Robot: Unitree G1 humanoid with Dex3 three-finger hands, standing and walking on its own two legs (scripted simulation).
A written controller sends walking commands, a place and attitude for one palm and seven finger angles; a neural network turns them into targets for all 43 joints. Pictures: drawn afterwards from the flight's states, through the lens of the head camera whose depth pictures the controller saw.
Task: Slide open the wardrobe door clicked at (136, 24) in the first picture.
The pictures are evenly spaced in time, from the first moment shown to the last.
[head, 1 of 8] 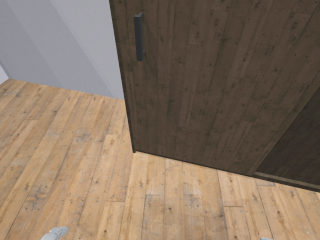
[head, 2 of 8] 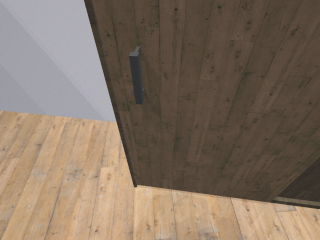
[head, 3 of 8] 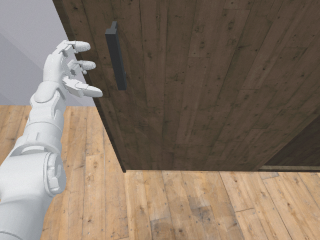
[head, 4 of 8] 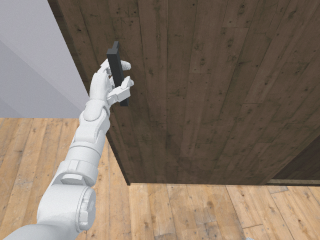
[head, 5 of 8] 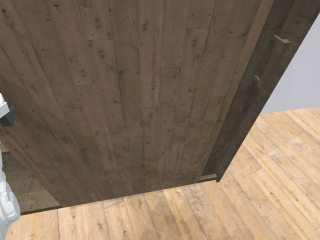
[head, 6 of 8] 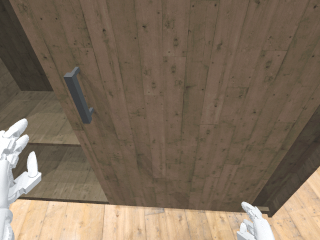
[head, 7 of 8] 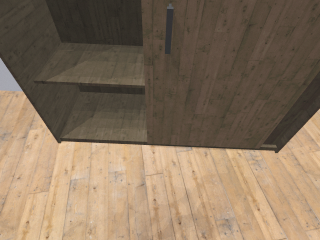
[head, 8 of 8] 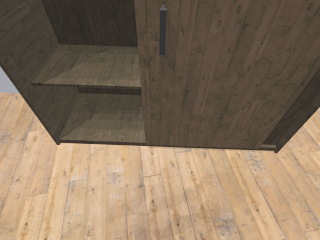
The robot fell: no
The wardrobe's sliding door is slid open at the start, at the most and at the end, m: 0.00 0.66 0.66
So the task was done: yes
